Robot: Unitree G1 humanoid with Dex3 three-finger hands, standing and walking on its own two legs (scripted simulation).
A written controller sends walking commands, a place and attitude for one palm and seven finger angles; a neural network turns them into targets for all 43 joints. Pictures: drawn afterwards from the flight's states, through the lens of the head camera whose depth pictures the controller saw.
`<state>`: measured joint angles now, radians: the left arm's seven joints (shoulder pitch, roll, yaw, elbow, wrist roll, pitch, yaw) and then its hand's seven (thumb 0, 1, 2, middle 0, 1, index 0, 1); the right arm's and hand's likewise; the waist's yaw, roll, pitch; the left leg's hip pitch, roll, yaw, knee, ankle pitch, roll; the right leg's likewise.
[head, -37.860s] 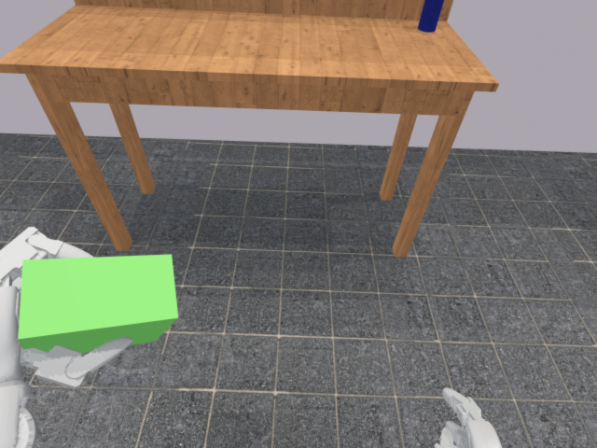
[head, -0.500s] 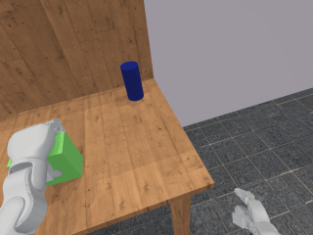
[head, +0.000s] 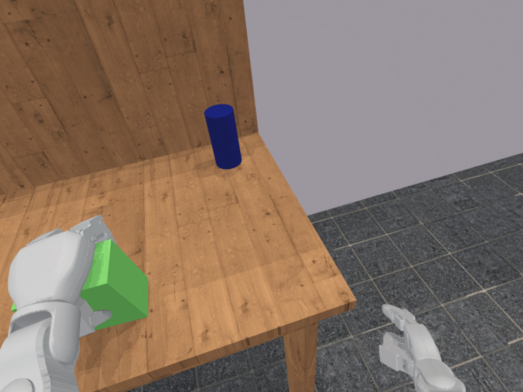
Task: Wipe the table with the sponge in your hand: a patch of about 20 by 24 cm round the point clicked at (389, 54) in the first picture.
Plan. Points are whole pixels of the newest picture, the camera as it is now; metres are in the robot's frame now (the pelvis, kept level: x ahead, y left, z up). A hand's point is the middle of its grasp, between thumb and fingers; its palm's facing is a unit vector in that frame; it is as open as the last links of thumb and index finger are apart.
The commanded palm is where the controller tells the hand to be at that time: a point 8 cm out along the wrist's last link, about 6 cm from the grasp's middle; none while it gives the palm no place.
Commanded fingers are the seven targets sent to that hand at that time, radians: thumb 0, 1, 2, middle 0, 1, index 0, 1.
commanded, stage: lift the sponge slowly off the table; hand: left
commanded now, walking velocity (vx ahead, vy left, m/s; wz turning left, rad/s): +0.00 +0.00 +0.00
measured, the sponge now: (97, 296) +0.20 +0.28 +0.09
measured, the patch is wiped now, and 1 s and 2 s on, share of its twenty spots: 0.95 0.95 0.95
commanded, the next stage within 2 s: none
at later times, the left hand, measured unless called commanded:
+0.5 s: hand (82, 286) +0.19 +0.26 +0.14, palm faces +0.14 -0.10 -0.99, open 10.4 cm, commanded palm +0.15 +0.26 +0.20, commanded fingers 0.00 0.10 1.30 -1.20 -1.60 -1.20 -1.60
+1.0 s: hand (81, 267) +0.20 +0.26 +0.17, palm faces +0.20 -0.11 -0.97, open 10.3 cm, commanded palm +0.16 +0.26 +0.24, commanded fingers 0.00 0.10 1.30 -1.20 -1.60 -1.20 -1.60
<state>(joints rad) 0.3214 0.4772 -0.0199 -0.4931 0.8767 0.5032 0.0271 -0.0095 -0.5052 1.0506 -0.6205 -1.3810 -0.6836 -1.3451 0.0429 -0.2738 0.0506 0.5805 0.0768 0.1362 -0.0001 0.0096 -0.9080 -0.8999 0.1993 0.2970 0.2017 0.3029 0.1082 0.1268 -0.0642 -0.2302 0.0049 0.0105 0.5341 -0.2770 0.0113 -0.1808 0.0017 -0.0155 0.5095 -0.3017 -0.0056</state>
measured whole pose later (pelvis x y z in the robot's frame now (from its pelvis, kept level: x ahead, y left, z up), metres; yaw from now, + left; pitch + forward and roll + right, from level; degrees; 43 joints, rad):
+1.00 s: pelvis -0.02 -0.02 +0.00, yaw +0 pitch -4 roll +0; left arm 0.14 0.57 -0.02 -0.41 0.79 0.49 -0.08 -0.01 -0.54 1.05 -0.68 -1.32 -0.74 -1.29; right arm 0.01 -0.27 0.06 0.62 0.06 0.05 -0.06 0.01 -0.91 -0.90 0.20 0.30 0.20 0.30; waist 0.13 0.13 -0.03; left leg -0.18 0.02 -0.01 0.48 -0.22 -0.01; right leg -0.14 0.02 -0.03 0.48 -0.27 -0.03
